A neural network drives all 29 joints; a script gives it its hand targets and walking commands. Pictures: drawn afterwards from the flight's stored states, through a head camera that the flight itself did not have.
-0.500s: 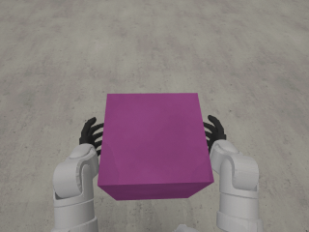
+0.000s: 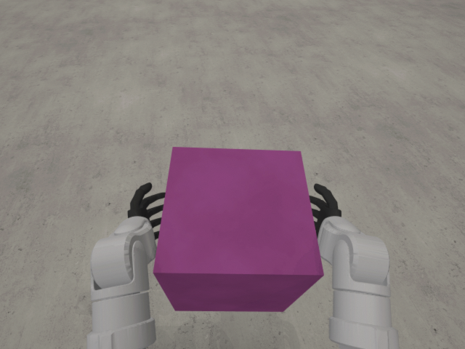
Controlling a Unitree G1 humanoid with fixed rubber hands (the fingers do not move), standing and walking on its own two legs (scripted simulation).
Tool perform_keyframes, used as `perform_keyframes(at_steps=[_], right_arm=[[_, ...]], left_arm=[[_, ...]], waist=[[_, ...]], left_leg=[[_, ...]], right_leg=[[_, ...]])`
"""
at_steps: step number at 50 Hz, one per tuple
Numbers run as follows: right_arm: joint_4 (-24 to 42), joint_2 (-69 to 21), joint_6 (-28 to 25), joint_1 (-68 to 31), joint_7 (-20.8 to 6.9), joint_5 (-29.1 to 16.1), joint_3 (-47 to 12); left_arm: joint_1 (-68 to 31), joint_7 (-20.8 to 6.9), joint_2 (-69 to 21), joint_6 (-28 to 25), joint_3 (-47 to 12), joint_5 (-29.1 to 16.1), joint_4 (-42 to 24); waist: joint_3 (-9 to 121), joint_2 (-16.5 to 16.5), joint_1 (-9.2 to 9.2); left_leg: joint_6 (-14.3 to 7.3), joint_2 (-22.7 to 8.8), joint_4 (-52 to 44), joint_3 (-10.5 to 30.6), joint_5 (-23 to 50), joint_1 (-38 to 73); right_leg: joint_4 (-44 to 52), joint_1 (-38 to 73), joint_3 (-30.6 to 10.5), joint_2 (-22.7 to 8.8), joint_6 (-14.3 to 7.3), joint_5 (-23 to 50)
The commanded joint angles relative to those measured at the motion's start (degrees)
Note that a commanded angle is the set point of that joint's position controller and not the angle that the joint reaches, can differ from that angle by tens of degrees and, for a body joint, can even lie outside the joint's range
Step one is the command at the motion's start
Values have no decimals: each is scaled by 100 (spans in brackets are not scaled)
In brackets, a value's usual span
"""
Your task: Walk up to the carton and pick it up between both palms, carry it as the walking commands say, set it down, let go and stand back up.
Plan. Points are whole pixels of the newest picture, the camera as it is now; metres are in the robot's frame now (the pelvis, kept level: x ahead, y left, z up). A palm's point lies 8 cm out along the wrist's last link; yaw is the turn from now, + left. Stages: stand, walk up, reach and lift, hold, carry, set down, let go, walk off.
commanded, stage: carry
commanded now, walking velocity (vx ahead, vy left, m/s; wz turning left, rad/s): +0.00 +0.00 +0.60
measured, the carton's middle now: (233, 237) +0.32 +0.00 +0.03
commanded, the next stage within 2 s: none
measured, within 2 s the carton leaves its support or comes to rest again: neither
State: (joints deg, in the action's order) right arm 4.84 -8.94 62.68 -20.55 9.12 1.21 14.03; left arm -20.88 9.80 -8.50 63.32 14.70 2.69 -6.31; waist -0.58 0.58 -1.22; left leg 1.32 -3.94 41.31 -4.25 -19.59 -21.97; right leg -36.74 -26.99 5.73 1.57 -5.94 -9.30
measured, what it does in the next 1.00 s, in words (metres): walks backwards, turning left: left foot, then right foot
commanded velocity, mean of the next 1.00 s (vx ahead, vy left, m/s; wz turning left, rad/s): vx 0.00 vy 0.00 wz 0.60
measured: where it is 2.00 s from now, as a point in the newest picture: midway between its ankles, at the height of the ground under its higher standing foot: outside the picture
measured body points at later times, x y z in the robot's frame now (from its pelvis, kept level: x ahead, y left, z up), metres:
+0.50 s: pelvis -0.09 +0.00 -0.01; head -0.07 -0.01 +0.44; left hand +0.21 +0.22 +0.08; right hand +0.27 -0.08 +0.07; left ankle -0.05 +0.09 -0.71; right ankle -0.03 -0.15 -0.71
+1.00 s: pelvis -0.18 -0.01 -0.02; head -0.14 +0.03 +0.43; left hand +0.04 +0.28 +0.05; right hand +0.18 +0.01 +0.06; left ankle -0.15 +0.10 -0.72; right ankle -0.04 -0.13 -0.71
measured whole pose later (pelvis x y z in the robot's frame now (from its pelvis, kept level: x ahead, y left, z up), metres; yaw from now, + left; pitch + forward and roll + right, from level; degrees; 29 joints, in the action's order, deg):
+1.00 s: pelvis -0.18 -0.01 -0.02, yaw +28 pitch +1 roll -2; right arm 14.4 -9.9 63.0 -20.5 8.9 1.0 14.8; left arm -19.5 9.7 -9.8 60.4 13.5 0.5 -13.1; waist -5.8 -0.9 0.2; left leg -1.4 0.7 48.7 -1.6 -19.5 -31.7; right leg -46.4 -29.1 8.7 -9.5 3.7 -16.9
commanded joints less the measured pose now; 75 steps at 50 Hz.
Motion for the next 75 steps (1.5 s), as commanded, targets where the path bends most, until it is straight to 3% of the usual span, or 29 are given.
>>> perform_keyframes(at_steps=[1, 6, 7, 9, 13, 18, 19, 21, 23, 26, 29, 30, 32, 35, 39, 42, 43, 45, 47, 50, 52, 55, 60, 64, 66, 68, 69, 71, 75], right_arm=[[1001, -4689, -122, -4886, -394, -1329, -4117], [396, -4468, -78, -3951, -334, -1151, -3575], [213, -4430, -29, -4096, -348, -1091, -3341], [381, -4518, -102, -4532, -355, -1236, -3361], [492, -4497, -31, -4818, -369, -1201, -3485], [778, -4669, -73, -4575, -316, -1226, -3566], [715, -4607, -60, -4478, -246, -1168, -3582], [875, -4602, -129, -5005, -174, -1101, -3599], [882, -4550, -140, -4761, -240, -1166, -3692], [831, -4725, -203, -4237, -371, -1277, -3645], [1216, -4784, -363, -4533, -499, -1460, -3726], [1001, -4833, -173, -3337, -535, -1372, -3741], [1141, -5016, -214, -3601, -566, -1437, -3872], [1565, -4570, -351, -4469, -414, -1342, -3923], [1759, -4372, -357, -4047, -333, -1327, -4029], [2116, -4733, -177, -3352, -458, -1370, -4164], [2061, -4824, -249, -3645, -483, -1405, -4177], [1673, -4586, -354, -4351, -363, -1210, -3880], [1828, -4566, -393, -3921, -411, -1315, -3986], [1331, -4175, -218, -3041, -405, -1186, -3715], [1294, -4323, 111, -906, -577, -1125, -3824], [1813, -4278, -96, -3944, -505, -1304, -3908], [1774, -4196, 19, -3301, -411, -1231, -3756], [1302, -4365, 58, -2999, -423, -1042, -3631], [1682, -4439, 7, -3398, -367, -1059, -3964], [2002, -4547, -92, -4869, -347, -1356, -4264], [1885, -4942, 55, -3286, -421, -1392, -4414], [1724, -4775, -53, -4290, -351, -1440, -4247], [1645, -4375, 176, -3198, -427, -1415, -4067]], left_arm=[[-4730, -563, -4284, -285, -3617, -1435, -858], [-4634, -467, -4095, -167, -3703, -1383, -938], [-5112, -407, -4146, -138, -3772, -1449, -968], [-5316, -354, -4259, -167, -3722, -1430, -1045], [-4828, -296, -4495, -164, -3695, -1298, -412], [-5008, -413, -4739, -171, -3806, -1666, -751], [-4843, -459, -4666, -144, -3705, -1678, -557], [-5313, -537, -4730, -241, -3787, -1836, -635], [-4891, -535, -4618, -302, -3742, -1780, -711], [-4595, -482, -4888, -334, -3870, -1649, -786], [-5490, -530, -4759, -533, -4200, -1875, -1883], [-3617, -518, -4855, -326, -4020, -1510, -1177], [-4554, -543, -4804, -471, -4160, -1789, -1917], [-5249, -564, -4591, -509, -4296, -1940, -1867], [-4574, -575, -4566, -505, -4325, -2020, -1838], [-3122, -694, -4997, -350, -4054, -1744, -1453], [-3814, -697, -4963, -467, -4170, -1864, -1842], [-4916, -682, -4812, -484, -4362, -1948, -1770], [-4885, -640, -4595, -522, -4608, -2029, -2309], [-4213, -516, -4210, -390, -4348, -1789, -2111], [-1929, -532, -4349, -87, -4383, -1491, -1951], [-4495, -549, -4452, -217, -4460, -1813, -1799], [-3669, -541, -4572, 6, -4425, -1819, -1533], [-3939, -551, -4567, -121, -4203, -1924, -1743], [-4059, -692, -4592, -180, -4107, -1978, -1762], [-4790, -694, -4547, -322, -4112, -1990, -1768], [-2999, -756, -4707, -137, -3925, -1726, -1626], [-4444, -707, -4492, -245, -4054, -1917, -1920], [-3213, -557, -4092, -52, -3876, -1503, -1767]], waist=[[2948, 1611, 126], [3439, 642, -9], [3339, -80, -37], [2953, -2530, 13], [2647, -916, 202], [3023, -897, 142], [3263, -605, 166], [3606, 1576, 184], [3376, 1928, 212], [3556, 432, 74], [3873, -1641, 14], [3628, -1252, 41], [3568, -884, 27], [4059, -1176, 31], [4362, -933, 236], [3610, 2205, 307], [3638, 1821, 153], [3713, 695, 136], [3811, 639, 47], [3904, -1781, 25], [3463, -1395, 26], [3449, -852, 81], [2969, -1460, 167], [3743, -1235, 345], [3364, 2189, 256], [2372, 1822, 231], [2283, 1525, 200], [2255, 986, 185], [2634, 1358, 225]], left_leg=[[-276, 633, 1404, -181, -718, 513], [-629, 670, -953, -231, -960, 1522], [-781, 306, -1701, 374, -884, 1737], [-1561, -1720, -2510, 3603, -1100, 1034], [-826, -1054, -1616, 1484, 181, 517], [-859, -638, -464, 1524, 3582, 651], [-657, -424, -267, 1311, 2853, 185], [-177, 270, 935, 533, -126, -1325], [-2, 69, 988, 77, -1409, -1209], [-367, 92, -500, 446, 169, 615], [-1090, -1075, -840, 2607, 3585, 2241], [-1163, -1240, -1054, 2605, 2894, 2003], [-1218, -1048, -1459, 2851, 1612, 1464], [-1215, -1113, -957, 2617, 2851, 1535], [-417, -645, -1315, 1950, 1034, 507], [52, 664, 1927, 290, -1042, -645], [-43, 12, 2183, 666, -752, -213], [-209, 212, 1460, 550, -689, -152], [-286, 289, -245, 466, 10, 294], [-953, -1080, -743, 3045, 4226, 2237], [-1189, -1008, -1169, 3108, 3002, 1651], [-918, -877, -1657, 3252, 1480, 1564], [-267, -617, -3069, 3010, -1324, 414], [561, -92, -2200, 1888, 1239, 372], [382, 764, 917, 596, -995, -1066], [143, 136, 2552, 667, -704, -1651], [63, 103, 2647, 512, -479, -1547], [48, 279, 1391, 28, -202, -1418], [80, 593, 137, -449, -1014, -518]], right_leg=[[2986, 672, -2076, -1906, 227, -2902], [2301, 1261, -543, -1332, 1219, -1425], [1789, 855, -516, -1138, 1201, -1352], [-1305, -288, -351, -342, 902, -1515], [-1420, 77, -531, -501, 717, -993], [484, 1300, 140, -285, 709, -840], [786, 2073, -145, -722, 626, -330], [582, 3385, -1872, -2535, 115, 2868], [244, 3137, -1576, -2776, -326, 4426], [-415, 1825, -416, -2013, 434, 2525], [-1332, -131, 130, -530, 1064, -2013], [-1860, -395, -122, -635, 1013, -2399], [-1815, -155, -159, -448, 823, -2484], [-1247, 190, -243, -342, 811, -2023], [-292, 1929, -374, -561, 500, -1306], [1718, 1379, -2410, -2900, -519, -2268], [1299, 1083, -1968, -3090, -473, -1565], [713, 1486, -1167, -2430, -95, 3], [-378, 1904, -397, -1976, 352, 2114], [-1611, -333, -74, -675, 1083, -2072], [-2201, -560, -259, -585, 1062, -2483], [-2385, -493, -427, -314, 930, -2059], [-1583, 357, -264, -206, 748, -1868], [1225, 2884, -420, -527, 310, -1854], [1752, 3031, -2918, -3053, -418, -1158], [1197, 1948, -1816, -2972, -561, 1437], [1423, 1993, -1246, -2842, -304, 1191], [820, 2334, -249, -2209, 182, 2099], [321, 2482, -191, -2202, 129, 2903]])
